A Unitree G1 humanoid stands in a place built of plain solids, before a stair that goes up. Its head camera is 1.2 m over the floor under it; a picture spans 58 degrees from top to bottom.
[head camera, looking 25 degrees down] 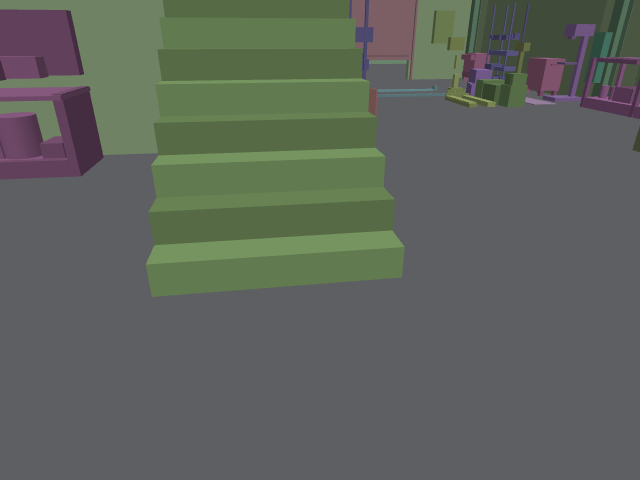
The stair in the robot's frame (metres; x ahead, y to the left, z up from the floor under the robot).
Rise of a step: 0.19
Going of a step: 0.22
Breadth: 1.33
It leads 9 degrees to the left of straight ahead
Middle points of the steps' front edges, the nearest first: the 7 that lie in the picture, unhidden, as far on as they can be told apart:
1.98 0.20 0.19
2.20 0.24 0.38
2.42 0.27 0.57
2.65 0.30 0.76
2.87 0.34 0.95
3.09 0.37 1.14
3.31 0.40 1.33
